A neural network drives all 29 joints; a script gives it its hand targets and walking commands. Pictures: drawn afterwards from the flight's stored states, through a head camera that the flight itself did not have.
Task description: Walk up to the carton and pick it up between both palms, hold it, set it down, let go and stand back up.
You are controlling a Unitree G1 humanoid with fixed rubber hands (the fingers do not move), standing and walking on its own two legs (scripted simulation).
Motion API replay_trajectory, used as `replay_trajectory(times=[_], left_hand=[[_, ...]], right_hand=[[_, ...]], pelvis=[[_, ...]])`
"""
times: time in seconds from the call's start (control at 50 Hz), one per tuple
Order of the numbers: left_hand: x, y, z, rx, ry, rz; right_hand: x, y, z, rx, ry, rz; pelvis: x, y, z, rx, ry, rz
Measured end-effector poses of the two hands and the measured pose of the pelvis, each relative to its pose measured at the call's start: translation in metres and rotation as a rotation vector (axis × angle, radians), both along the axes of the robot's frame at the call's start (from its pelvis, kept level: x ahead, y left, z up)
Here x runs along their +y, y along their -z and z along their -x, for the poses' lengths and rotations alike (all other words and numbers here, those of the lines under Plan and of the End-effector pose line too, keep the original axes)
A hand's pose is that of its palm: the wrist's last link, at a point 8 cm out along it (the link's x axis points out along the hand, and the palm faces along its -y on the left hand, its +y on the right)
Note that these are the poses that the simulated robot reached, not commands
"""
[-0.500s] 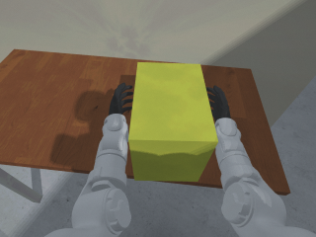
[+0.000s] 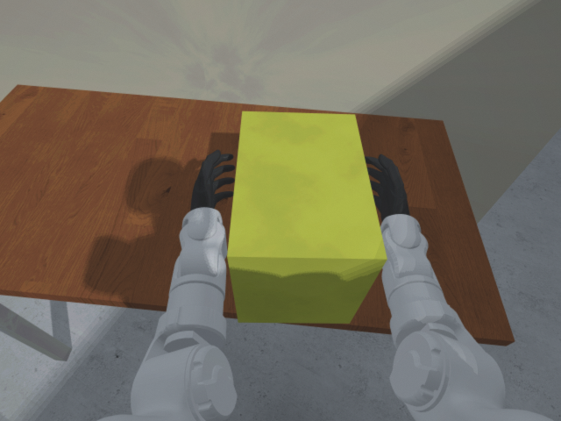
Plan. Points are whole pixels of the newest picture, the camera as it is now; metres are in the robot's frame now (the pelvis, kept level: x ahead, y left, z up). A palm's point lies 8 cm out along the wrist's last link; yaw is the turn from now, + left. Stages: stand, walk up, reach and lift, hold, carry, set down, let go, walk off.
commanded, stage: set down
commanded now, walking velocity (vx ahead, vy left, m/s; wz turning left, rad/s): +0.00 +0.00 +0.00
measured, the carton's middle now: (296, 218) +0.41 +0.02 +0.02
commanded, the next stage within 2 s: none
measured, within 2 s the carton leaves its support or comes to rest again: neither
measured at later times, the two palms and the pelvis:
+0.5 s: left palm (206, 205) +0.39 +0.15 +0.07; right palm (392, 209) +0.40 -0.12 +0.07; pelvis +0.00 +0.00 +0.00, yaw +0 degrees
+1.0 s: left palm (205, 196) +0.41 +0.16 +0.06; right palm (399, 200) +0.43 -0.14 +0.06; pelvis -0.01 +0.00 -0.01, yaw -3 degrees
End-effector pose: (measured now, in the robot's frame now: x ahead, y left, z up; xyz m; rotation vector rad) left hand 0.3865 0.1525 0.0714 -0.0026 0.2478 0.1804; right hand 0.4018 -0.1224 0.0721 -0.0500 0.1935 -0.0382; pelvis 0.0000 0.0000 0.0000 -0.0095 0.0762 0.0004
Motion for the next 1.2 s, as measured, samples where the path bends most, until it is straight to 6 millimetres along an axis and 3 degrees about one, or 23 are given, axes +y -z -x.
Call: replay_trajectory(times=[0.66, 0.86, 1.02, 1.2], left_hand=[[0.001, 0.005, -0.001, 0.020, 0.003, -0.007], [0.003, 0.020, -0.017, 0.064, -0.012, -0.010], [0.009, 0.011, -0.025, 0.055, -0.011, -0.021], [0.023, -0.002, -0.018, 0.027, -0.021, -0.004]], right_hand=[[-0.001, 0.001, 0.001, -0.003, -0.011, 0.004], [-0.013, 0.031, -0.010, 0.164, 0.003, -0.024], [-0.023, 0.012, -0.034, 0.109, 0.011, -0.043], [-0.046, -0.017, -0.037, 0.065, 0.021, -0.035]], pelvis=[[0.004, 0.000, -0.003, -0.008, 0.017, -0.001], [0.003, 0.007, 0.006, 0.121, 0.047, 0.010], [0.002, 0.011, 0.007, 0.171, 0.051, 0.015], [-0.006, 0.011, 0.010, 0.152, 0.037, 0.013]])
